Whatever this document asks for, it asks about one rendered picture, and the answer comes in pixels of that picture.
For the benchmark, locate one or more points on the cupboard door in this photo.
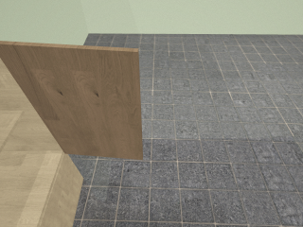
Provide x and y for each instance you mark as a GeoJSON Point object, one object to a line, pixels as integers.
{"type": "Point", "coordinates": [88, 96]}

